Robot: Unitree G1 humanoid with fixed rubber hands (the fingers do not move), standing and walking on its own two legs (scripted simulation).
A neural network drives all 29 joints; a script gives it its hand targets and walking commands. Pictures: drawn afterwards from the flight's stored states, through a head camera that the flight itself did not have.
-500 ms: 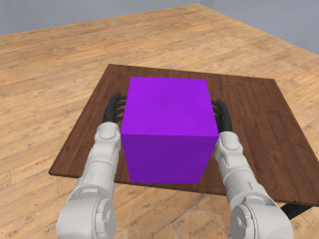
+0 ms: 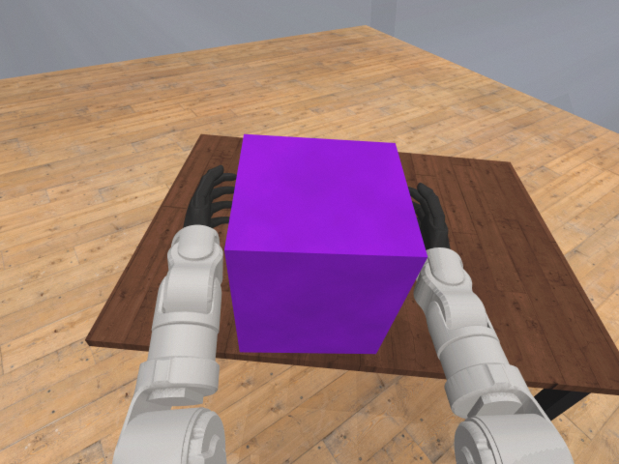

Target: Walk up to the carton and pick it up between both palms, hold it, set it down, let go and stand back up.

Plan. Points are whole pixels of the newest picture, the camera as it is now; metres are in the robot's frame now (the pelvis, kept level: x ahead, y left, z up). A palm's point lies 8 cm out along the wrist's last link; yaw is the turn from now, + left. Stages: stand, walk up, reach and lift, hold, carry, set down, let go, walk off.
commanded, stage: reach and lift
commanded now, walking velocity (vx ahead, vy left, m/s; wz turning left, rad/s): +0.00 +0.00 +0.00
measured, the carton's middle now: (314, 251) +0.40 -0.01 +0.08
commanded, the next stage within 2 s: hold in 1.24 s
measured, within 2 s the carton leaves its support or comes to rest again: neither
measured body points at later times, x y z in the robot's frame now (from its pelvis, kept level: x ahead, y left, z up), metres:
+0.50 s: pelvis -0.01 +0.00 +0.00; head -0.04 +0.02 +0.45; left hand +0.38 +0.14 +0.17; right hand +0.36 -0.17 +0.15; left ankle +0.00 +0.11 -0.75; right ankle +0.02 -0.12 -0.75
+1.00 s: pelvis -0.01 +0.00 +0.00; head -0.04 +0.03 +0.45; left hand +0.38 +0.14 +0.18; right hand +0.36 -0.16 +0.16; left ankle +0.00 +0.11 -0.75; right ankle +0.02 -0.12 -0.75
